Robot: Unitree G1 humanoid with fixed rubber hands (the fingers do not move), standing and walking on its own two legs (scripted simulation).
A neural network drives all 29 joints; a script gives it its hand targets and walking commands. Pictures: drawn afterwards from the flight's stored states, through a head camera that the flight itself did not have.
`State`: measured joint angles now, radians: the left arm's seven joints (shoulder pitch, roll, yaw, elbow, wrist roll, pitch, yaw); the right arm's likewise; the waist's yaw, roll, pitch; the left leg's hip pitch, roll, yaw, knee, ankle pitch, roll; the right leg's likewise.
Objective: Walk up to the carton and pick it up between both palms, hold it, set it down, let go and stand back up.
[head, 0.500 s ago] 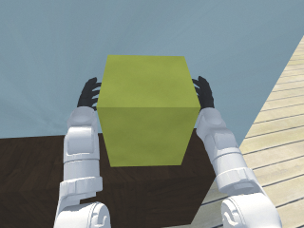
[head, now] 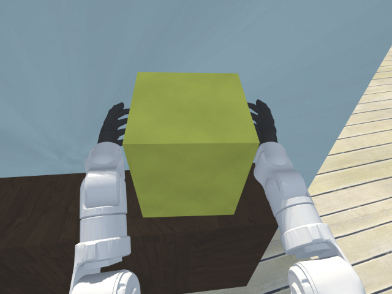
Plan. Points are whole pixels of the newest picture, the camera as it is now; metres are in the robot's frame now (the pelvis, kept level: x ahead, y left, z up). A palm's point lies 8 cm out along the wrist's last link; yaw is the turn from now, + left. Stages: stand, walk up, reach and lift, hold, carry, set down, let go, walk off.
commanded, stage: hold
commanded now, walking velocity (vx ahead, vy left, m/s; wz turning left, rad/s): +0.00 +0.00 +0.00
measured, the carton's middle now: (188, 147) +0.40 -0.01 +0.12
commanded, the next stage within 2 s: set down in 1.44 s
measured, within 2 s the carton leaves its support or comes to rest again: neither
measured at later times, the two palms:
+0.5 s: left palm (109, 142) +0.36 +0.14 +0.18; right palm (265, 140) +0.36 -0.15 +0.17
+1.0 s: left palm (108, 146) +0.37 +0.15 +0.17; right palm (261, 140) +0.36 -0.15 +0.16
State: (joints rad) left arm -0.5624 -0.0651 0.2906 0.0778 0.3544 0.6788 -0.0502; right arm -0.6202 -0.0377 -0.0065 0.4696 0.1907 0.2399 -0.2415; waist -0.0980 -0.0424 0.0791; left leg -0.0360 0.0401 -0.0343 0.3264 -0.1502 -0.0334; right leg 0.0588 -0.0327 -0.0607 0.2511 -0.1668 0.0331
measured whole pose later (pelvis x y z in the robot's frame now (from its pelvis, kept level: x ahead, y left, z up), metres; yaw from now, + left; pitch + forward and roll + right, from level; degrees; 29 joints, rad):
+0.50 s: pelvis -0.01 +0.00 +0.00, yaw -1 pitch -8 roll -1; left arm -0.60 -0.07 0.31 0.12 0.37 0.67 -0.05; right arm -0.64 -0.03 -0.03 0.53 0.17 0.22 -0.23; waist -0.08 -0.04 0.07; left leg -0.04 0.04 -0.02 0.32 -0.14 -0.03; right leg 0.04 -0.03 -0.05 0.27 -0.16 0.03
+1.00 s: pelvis +0.01 +0.00 +0.00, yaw +0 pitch -9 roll -1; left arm -0.55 -0.08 0.30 0.07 0.37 0.69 -0.06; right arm -0.62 -0.03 0.00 0.50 0.19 0.24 -0.24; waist -0.09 -0.06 0.09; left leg -0.01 0.04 -0.03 0.33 -0.16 -0.03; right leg 0.08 -0.03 -0.05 0.25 -0.18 0.04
